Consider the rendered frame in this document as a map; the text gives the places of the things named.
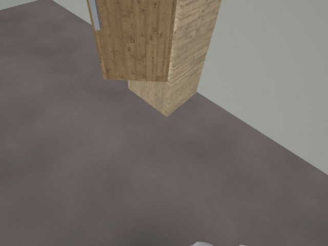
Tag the handle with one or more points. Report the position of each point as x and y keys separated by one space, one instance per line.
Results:
x=95 y=14

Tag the cupboard door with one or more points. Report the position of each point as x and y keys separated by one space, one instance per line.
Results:
x=135 y=39

